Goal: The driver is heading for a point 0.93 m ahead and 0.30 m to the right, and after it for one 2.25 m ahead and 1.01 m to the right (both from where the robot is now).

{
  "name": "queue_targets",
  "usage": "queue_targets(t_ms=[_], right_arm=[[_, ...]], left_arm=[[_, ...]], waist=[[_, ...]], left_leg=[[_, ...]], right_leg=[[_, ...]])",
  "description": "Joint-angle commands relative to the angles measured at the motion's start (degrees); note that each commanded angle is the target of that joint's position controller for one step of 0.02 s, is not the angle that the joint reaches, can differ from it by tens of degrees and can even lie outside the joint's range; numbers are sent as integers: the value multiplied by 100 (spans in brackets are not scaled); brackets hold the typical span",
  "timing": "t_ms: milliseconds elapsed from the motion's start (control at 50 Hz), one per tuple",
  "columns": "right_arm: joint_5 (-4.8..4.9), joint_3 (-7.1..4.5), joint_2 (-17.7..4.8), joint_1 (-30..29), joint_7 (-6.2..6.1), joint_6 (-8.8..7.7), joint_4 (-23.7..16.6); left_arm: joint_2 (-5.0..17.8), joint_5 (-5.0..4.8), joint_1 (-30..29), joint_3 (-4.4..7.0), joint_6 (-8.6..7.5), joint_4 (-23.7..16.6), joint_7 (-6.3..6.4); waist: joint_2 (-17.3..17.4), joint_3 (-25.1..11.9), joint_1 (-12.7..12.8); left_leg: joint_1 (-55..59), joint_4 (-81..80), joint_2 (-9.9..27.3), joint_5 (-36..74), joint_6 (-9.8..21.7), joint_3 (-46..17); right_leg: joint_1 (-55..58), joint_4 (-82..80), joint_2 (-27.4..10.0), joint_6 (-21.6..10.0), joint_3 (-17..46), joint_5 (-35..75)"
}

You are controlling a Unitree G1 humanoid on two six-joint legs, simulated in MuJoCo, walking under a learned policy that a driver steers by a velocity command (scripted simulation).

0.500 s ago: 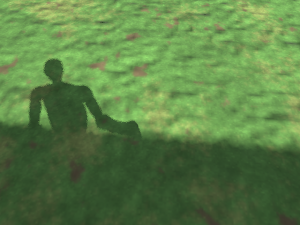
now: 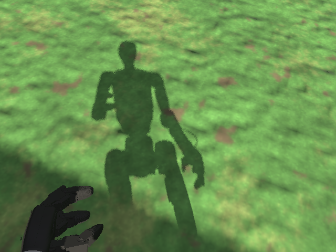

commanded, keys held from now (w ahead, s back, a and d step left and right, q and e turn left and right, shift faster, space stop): w+e+shift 1.00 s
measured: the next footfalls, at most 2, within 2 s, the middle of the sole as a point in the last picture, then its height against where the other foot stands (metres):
right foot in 0.10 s outside the picture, level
left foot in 0.52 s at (122, 208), level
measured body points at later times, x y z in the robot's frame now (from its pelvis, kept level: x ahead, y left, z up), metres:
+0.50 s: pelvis +0.45 -0.02 -0.01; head +0.46 -0.03 +0.44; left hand +0.41 +0.24 -0.13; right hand +0.72 -0.25 -0.02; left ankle +0.62 +0.10 -0.73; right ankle +0.27 -0.13 -0.73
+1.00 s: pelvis +0.83 -0.18 -0.05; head +0.85 -0.21 +0.40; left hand +1.16 -0.12 -0.10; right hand +0.68 -0.42 -0.17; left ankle +0.70 +0.10 -0.62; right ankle +0.91 -0.29 -0.73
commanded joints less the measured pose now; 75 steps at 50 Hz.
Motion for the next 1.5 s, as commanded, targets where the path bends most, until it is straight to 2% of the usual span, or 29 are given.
queue_targets(t_ms=[20,60,100,120,140,200,340,460,500,520,540,560,620,680,840,920,940,960,980,1000,1020,1060,1120,1200,1320,1420,1440,1460,1500], right_arm=[[-14,-234,-827,-6,-120,-51,-141],[-205,-294,-1033,-35,-104,39,-101],[-479,-194,-992,-833,20,69,-411],[-183,-24,-298,347,80,-24,-365],[-24,90,-430,301,112,-121,-295],[-269,112,-706,-1873,175,-424,-900],[-363,256,-413,-2572,132,-487,-1293],[-109,-55,-908,-2954,30,-476,-1481],[-86,-274,-1236,-1904,-33,-521,-1364],[-97,-395,-1583,-393,-118,-468,-1169],[-228,-456,-2007,228,-45,-376,-949],[-196,-403,-1597,26,-1,-331,-943],[-307,-240,-892,-562,-22,-196,-733],[-289,-165,-546,-994,47,-215,-482],[-238,-303,-1461,-1049,-52,-282,-184],[-301,-431,-2166,-833,-106,-54,-224],[-273,-426,-2143,-1075,-110,-33,-375],[-293,-278,-1616,-988,-92,-123,-405],[-326,54,-658,-46,16,-358,-820],[-142,4,-1336,-699,89,-608,-1072],[46,-39,-1520,-1503,64,-670,-1253],[-168,12,-1254,-1469,-38,-586,-1134],[-248,-55,-1242,-1132,-28,-267,-1009],[-439,190,-614,-2086,46,-248,-1210],[-37,103,-889,-3127,209,-292,-1498],[53,-291,-1557,-404,251,-127,-1016],[0,-348,-1823,944,190,-25,-672],[-98,-353,-2002,784,274,-99,-544],[-222,-253,-1262,363,225,-96,-736]], left_arm=[[681,-141,-570,259,-133,-483,-55],[984,-144,154,431,-160,-344,-80],[1242,-163,2661,518,-41,143,-26],[1614,37,3381,621,-27,532,-104],[1027,-17,3447,506,-36,670,-186],[646,37,2693,391,97,610,-232],[753,-192,2382,389,181,710,-40],[725,-317,2913,418,303,898,0],[754,-212,2747,415,351,844,-32],[470,-21,2490,305,363,609,-49],[-218,-307,3369,62,290,431,-45],[149,-518,3276,70,317,500,50],[455,-139,1785,178,395,313,11],[101,-288,1573,131,618,32,-141],[393,-116,311,91,559,-386,-463],[1161,-250,1326,443,583,-281,-504],[1581,-237,2797,677,641,117,-454],[1792,-302,3527,774,718,455,-326],[2223,-142,2788,721,655,155,-304],[1802,-69,2948,671,584,-57,-285],[1584,-7,2887,627,481,9,-276],[1338,21,2141,526,323,-13,-319],[964,-8,1644,410,319,9,-204],[685,-37,1856,284,298,400,7],[1034,-80,2629,348,225,987,-92],[1389,346,1777,395,472,939,-25],[1266,377,1522,342,445,781,44],[148,137,2735,51,267,673,-139],[1021,-194,1527,120,-50,400,-221]], waist=[[1075,270,53],[1260,-165,414],[1311,-1620,1739],[-1568,-2604,1127],[-2237,-2159,1152],[547,-90,1026],[81,523,600],[-270,273,755],[-289,-471,77],[125,-1596,-579],[2414,-2638,-130],[2476,-2056,-166],[538,-179,-59],[815,275,412],[121,765,389],[1056,-238,1285],[1008,-896,2010],[116,-890,2102],[-1987,-1604,812],[-1173,-2523,1341],[-344,-1413,1349],[969,-387,603],[462,190,150],[184,472,629],[-24,799,1292],[-426,-886,-382],[307,-1478,-931],[2756,-1855,229],[1260,-947,-114]], left_leg=[[-525,-548,1280,2098,563,-877],[459,327,1449,4952,449,-719],[-629,3235,1260,6116,246,-302],[-2958,5879,202,2203,-288,166],[-4090,6117,252,-249,-194,175],[-4380,5294,861,343,52,404],[-2666,1863,989,1797,-663,896],[-1164,388,667,2274,-842,717],[113,349,880,1786,-555,697],[1909,577,1854,730,-181,-212],[3611,-306,3357,-1581,762,-3466],[3173,-750,3410,-2715,728,-4243],[966,-869,2685,171,302,-1477],[-86,-1195,2455,1269,184,-115],[-469,-1691,1990,3178,-317,2288],[404,783,2263,8558,-403,2512],[-419,2470,2215,8599,-409,2407],[-2100,4866,1460,3798,-665,2306],[-4241,7100,511,-1032,-797,1420],[-4744,6960,677,-397,-533,306],[-4978,6487,850,41,-414,406],[-4139,5433,1248,461,-497,353],[-3407,4400,1489,527,-842,397],[-2665,2249,1462,3173,-1037,1186],[-3398,460,1303,3569,-539,1292],[-1060,1041,469,2017,119,1887],[887,1337,919,1505,299,982],[2708,280,2122,-1217,1473,-2532],[2051,-1145,2265,-1887,1020,-3495]], right_leg=[[1164,-656,184,-115,-387,411],[1581,-548,424,-487,-748,-459],[4522,211,-83,-1092,-295,-1327],[6722,-641,-1391,-2408,3085,-3671],[6867,-1829,-1525,-2346,4902,-5147],[4485,-2017,-872,-1916,3173,-3257],[1868,-2427,-88,-1762,1664,-1806],[2372,-1712,-149,-1245,1984,-1786],[2428,14,147,-915,1655,-188],[1503,1927,367,-742,1235,-641],[-329,3941,830,-521,605,-3682],[-1233,4899,250,-551,419,-3421],[-1189,4765,-325,-569,14,-2463],[-962,4471,-748,-584,24,-2497],[130,1590,-346,-689,-1017,-6],[2073,1380,646,-1154,-1752,-1242],[4001,1097,771,-1439,-1542,-1138],[5640,730,393,-1700,-623,-1017],[6966,-67,-843,-2816,2718,-2138],[7112,-1496,-1282,-2954,4477,-4522],[6178,-2008,-1221,-2542,4412,-4740],[3998,-1936,-831,-2234,3417,-3472],[2312,-2091,-228,-2210,2219,-2724],[1410,-2013,339,-1768,433,-1330],[3713,-2311,-579,-1503,315,-1023],[4655,908,-696,-1016,-522,5075],[3111,3259,-378,-829,-651,3482],[282,5280,869,-378,-239,-3130],[-480,4865,455,-772,358,-2637]])
Velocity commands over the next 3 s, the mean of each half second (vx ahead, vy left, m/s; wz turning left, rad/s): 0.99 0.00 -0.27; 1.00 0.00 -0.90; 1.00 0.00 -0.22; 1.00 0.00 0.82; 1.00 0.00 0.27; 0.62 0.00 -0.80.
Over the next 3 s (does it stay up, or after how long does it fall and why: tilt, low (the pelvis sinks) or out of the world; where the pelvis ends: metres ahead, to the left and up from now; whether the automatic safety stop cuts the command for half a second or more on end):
stays up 2.38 -0.90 -0.01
